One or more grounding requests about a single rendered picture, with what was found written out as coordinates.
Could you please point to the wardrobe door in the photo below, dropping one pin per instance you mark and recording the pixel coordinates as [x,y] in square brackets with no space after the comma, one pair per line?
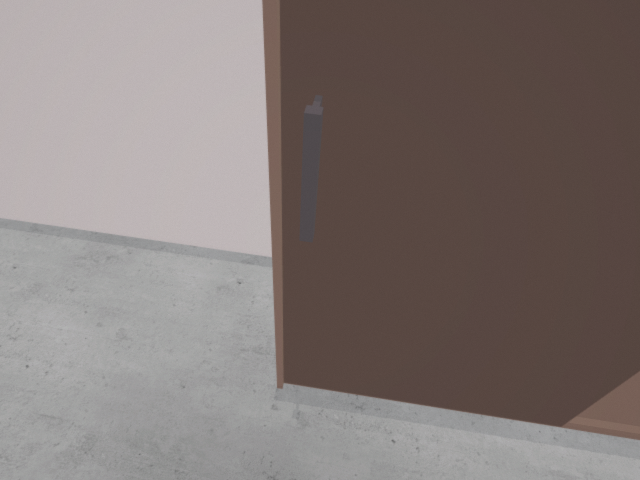
[621,405]
[477,230]

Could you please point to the handle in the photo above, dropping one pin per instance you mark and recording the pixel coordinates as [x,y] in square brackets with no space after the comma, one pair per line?
[312,132]

